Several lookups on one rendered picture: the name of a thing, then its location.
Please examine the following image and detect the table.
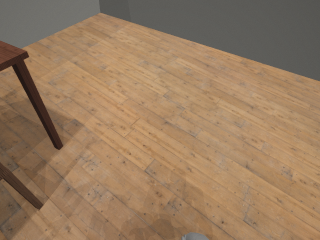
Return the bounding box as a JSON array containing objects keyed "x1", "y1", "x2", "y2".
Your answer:
[{"x1": 0, "y1": 41, "x2": 63, "y2": 150}]

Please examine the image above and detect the chair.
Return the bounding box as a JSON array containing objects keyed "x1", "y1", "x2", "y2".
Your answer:
[{"x1": 0, "y1": 162, "x2": 43, "y2": 210}]

